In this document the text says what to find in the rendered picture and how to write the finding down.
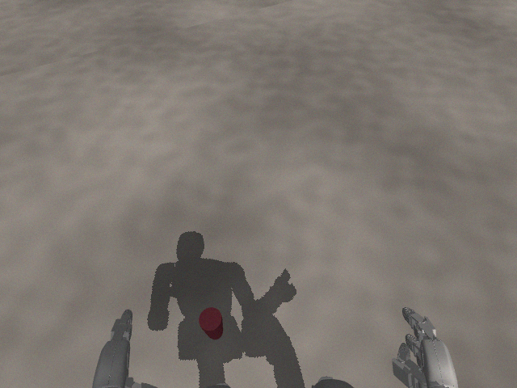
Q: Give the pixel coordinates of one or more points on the right robot hand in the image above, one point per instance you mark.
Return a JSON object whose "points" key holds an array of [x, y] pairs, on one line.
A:
{"points": [[435, 367]]}

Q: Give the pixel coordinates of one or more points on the cup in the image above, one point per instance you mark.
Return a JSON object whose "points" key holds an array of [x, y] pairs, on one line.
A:
{"points": [[211, 323]]}

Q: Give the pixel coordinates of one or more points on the left robot hand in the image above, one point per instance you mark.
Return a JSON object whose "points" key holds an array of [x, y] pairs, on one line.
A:
{"points": [[112, 367]]}

